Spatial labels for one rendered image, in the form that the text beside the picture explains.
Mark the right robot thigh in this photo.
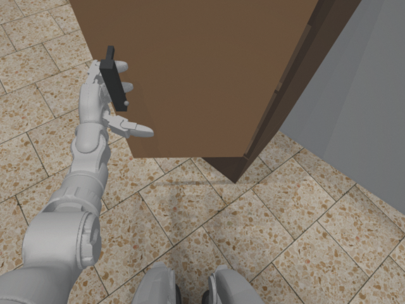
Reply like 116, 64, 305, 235
208, 269, 265, 304

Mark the robot thigh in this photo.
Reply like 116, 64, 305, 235
208, 269, 265, 304
131, 267, 176, 304

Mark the left robot thigh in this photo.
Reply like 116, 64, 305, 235
131, 267, 176, 304

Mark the cupboard door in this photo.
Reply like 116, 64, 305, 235
69, 0, 318, 158

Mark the robot left hand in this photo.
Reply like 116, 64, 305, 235
78, 60, 154, 139

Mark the left robot upper arm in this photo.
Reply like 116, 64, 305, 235
0, 212, 102, 304

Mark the robot left forearm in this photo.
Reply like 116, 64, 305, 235
22, 122, 111, 264

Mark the handle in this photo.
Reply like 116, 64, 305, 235
99, 46, 127, 111

